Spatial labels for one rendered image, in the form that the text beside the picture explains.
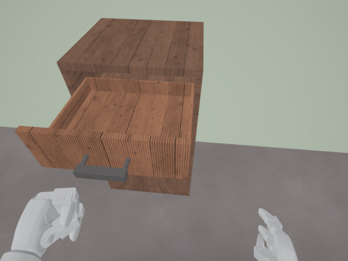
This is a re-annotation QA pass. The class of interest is drawer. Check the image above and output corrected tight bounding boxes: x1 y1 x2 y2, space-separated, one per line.
15 77 194 180

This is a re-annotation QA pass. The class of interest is left robot forearm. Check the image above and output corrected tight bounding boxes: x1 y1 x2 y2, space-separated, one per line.
0 250 42 261

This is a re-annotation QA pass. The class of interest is robot right hand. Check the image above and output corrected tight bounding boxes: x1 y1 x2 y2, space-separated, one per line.
254 208 298 261

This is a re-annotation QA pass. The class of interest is cabinet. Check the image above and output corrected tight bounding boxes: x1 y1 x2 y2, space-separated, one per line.
57 18 204 196

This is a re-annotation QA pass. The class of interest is handle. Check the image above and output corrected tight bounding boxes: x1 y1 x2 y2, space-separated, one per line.
73 154 130 182

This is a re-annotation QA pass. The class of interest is robot left hand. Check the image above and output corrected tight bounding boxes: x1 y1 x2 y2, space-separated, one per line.
11 188 85 257

